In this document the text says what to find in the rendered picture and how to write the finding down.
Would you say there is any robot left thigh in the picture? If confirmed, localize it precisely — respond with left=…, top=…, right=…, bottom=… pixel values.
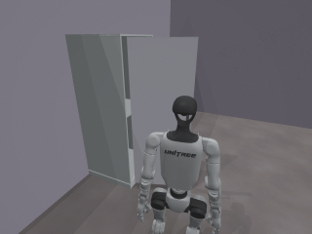
left=150, top=187, right=167, bottom=234

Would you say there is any robot head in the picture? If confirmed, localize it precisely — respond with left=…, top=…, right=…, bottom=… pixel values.
left=166, top=96, right=199, bottom=143

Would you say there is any left robot upper arm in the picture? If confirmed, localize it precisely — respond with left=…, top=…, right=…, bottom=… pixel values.
left=141, top=132, right=164, bottom=180

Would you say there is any robot right hand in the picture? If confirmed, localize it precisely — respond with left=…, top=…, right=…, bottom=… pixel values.
left=206, top=214, right=221, bottom=234

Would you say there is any fridge door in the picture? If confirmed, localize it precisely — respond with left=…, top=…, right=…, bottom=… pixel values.
left=127, top=37, right=199, bottom=185

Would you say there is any right robot upper arm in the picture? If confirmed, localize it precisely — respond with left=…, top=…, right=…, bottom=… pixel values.
left=202, top=137, right=220, bottom=191

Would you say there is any robot right forearm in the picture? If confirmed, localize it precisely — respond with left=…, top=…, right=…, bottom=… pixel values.
left=208, top=177, right=221, bottom=217

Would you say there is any robot left forearm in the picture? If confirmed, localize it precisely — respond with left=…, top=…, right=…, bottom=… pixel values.
left=138, top=167, right=152, bottom=204

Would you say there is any robot left hand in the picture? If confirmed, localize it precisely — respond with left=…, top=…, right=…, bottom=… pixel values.
left=136, top=202, right=152, bottom=222

